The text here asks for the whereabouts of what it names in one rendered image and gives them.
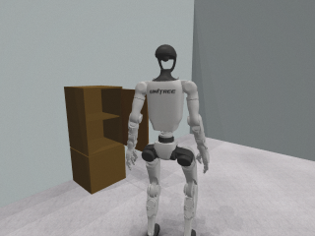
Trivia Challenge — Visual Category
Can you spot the right robot forearm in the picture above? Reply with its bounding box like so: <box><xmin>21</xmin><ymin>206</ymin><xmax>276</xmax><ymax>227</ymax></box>
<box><xmin>192</xmin><ymin>114</ymin><xmax>209</xmax><ymax>153</ymax></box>

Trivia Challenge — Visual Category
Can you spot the robot right upper arm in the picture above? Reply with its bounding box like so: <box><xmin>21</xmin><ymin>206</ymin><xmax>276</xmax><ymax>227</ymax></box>
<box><xmin>181</xmin><ymin>80</ymin><xmax>200</xmax><ymax>127</ymax></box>

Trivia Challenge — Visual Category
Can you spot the robot right hand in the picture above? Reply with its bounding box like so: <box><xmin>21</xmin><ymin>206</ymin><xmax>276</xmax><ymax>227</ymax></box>
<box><xmin>196</xmin><ymin>151</ymin><xmax>210</xmax><ymax>174</ymax></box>

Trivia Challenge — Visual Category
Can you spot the left robot forearm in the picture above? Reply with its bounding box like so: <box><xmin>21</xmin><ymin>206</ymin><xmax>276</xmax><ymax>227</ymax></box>
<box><xmin>127</xmin><ymin>114</ymin><xmax>139</xmax><ymax>149</ymax></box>

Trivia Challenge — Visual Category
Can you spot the humanoid robot head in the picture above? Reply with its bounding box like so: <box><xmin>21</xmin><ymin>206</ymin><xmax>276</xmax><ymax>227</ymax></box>
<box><xmin>153</xmin><ymin>44</ymin><xmax>178</xmax><ymax>82</ymax></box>

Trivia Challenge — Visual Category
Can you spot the cupboard door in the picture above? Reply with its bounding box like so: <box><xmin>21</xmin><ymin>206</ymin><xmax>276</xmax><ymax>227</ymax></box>
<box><xmin>121</xmin><ymin>88</ymin><xmax>149</xmax><ymax>151</ymax></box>

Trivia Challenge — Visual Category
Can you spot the left robot foot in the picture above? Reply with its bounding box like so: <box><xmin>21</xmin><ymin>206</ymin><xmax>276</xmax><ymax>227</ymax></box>
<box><xmin>146</xmin><ymin>223</ymin><xmax>160</xmax><ymax>236</ymax></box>

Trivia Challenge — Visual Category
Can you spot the robot left upper arm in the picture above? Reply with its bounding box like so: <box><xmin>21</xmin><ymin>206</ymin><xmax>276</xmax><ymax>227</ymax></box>
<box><xmin>129</xmin><ymin>81</ymin><xmax>150</xmax><ymax>124</ymax></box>

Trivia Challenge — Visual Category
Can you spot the robot left hand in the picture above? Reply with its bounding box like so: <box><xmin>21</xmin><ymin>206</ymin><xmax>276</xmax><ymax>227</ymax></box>
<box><xmin>125</xmin><ymin>148</ymin><xmax>140</xmax><ymax>170</ymax></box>

